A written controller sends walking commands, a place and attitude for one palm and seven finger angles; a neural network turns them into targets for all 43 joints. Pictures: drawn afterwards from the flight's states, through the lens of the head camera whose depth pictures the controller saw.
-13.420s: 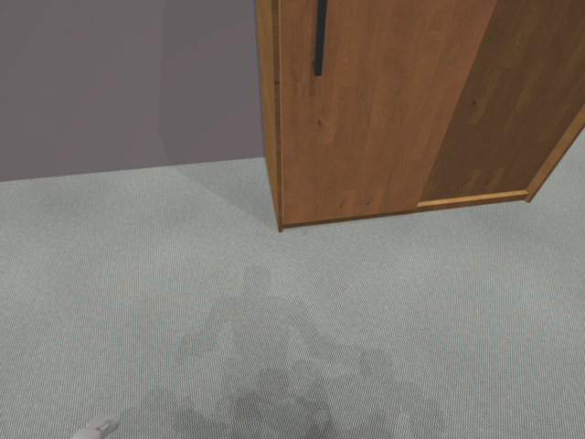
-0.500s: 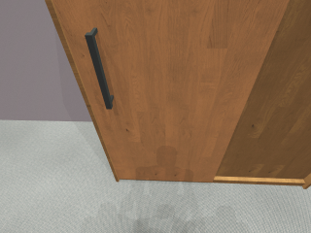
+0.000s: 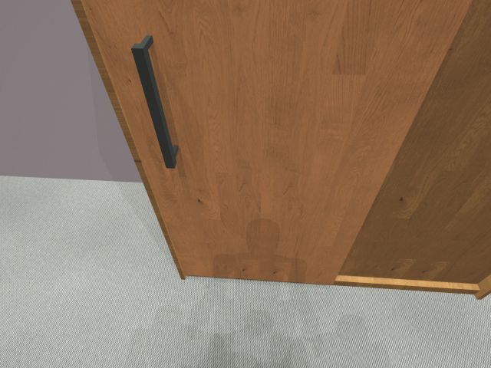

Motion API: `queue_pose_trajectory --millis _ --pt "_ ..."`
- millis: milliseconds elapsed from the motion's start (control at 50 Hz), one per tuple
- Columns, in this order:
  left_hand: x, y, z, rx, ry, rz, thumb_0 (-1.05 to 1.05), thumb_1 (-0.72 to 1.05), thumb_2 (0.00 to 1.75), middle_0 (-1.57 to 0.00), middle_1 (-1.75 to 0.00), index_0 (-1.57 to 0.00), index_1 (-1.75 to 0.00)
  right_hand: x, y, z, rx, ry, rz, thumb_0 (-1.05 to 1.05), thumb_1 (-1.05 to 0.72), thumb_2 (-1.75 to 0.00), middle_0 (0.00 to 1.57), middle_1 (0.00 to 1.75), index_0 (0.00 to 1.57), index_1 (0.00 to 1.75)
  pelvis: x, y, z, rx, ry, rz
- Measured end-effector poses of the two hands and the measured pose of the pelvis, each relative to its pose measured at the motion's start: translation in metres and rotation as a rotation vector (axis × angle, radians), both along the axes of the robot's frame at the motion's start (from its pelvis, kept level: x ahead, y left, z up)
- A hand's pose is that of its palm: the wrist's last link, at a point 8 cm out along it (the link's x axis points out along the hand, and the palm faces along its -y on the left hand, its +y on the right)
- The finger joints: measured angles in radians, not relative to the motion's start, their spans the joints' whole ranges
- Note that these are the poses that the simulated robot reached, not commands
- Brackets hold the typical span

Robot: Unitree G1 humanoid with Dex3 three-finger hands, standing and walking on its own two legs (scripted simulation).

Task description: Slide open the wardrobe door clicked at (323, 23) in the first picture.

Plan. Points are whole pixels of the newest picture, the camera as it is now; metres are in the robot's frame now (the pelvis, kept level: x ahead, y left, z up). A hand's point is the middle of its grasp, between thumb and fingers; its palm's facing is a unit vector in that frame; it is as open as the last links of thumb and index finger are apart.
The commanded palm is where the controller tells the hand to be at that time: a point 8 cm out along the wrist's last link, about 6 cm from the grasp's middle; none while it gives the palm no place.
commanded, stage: look again from close up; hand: left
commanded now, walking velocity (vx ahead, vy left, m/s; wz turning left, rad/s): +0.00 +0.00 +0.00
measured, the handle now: (160, 109) +0.56 +0.21 +0.13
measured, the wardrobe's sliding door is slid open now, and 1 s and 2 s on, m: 0.00 0.00 0.00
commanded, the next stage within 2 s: shuffle to correct the standing spot in 0.40 s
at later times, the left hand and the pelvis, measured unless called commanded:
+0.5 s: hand out of the picture +0.04 +0.20 -0.17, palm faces +0.04 -0.97 -0.24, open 7.4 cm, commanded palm none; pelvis +0.00 +0.00 +0.00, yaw +1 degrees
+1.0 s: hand out of the picture +0.02 +0.20 -0.18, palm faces +0.13 -0.98 -0.16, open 7.3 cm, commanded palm none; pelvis +0.04 +0.04 -0.01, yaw +3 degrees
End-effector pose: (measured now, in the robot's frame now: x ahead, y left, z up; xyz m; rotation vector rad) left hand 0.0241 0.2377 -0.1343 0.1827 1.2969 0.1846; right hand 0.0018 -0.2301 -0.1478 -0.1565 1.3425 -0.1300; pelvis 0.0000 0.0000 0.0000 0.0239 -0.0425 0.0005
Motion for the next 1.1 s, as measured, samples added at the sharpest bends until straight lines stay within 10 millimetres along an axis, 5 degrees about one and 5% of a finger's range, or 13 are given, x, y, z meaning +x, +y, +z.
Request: queue_pose_trajectory --millis 580,720,940,1020,1100 --pt "0.007 0.005 0.0 0.007 -0.004 0.013 0.0 0.91 0.9 -0.2 -0.3 -0.2 -0.3 -0.004 -0.011 0.005 -0.028 0.047 0.013 0.0 -0.9 -0.9 0.2 0.3 0.2 0.3 0.006 -0.003 0.002 -0.009 0.002 0.013" --pt "-0.004 0.0 -0.007 -0.027 0.015 0.052 0.0 0.91 0.9 -0.2 -0.3 -0.2 -0.3 -0.012 0.008 0.005 -0.007 0.086 0.016 0.0 -0.91 -0.9 0.2 0.3 0.2 0.3 0.011 0.003 0.001 -0.02 0.017 0.026" --pt "-0.012 0.008 -0.017 -0.08 0.068 0.083 0.0 0.92 0.9 -0.2 -0.3 -0.2 -0.3 -0.051 0.055 0.005 0.029 0.213 -0.036 0.0 -0.91 -0.9 0.2 0.3 0.2 0.3 0.031 0.029 -0.004 -0.018 0.022 0.027" --pt "-0.018 0.016 -0.02 -0.081 0.073 0.13 0.0 0.91 0.9 -0.2 -0.3 -0.2 -0.3 -0.04 0.066 0.003 0.032 0.24 -0.013 0.0 -0.9 -0.9 0.2 0.3 0.2 0.3 0.038 0.04 -0.008 -0.041 0.028 0.057" --pt "-0.03 0.031 -0.028 -0.097 0.122 0.156 0.0 0.91 0.9 -0.2 -0.3 -0.2 -0.3 -0.005 0.077 0.007 0.007 0.17 0.007 0.01 -0.91 -0.9 0.2 0.3 0.2 0.3 0.044 0.057 -0.009 -0.041 0.032 0.056"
